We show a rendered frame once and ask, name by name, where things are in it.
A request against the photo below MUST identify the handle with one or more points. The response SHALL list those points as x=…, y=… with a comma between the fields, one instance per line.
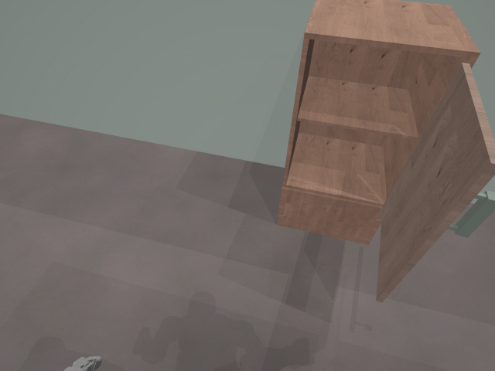
x=476, y=215

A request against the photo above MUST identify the cupboard door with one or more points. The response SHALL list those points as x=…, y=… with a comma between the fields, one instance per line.
x=452, y=162

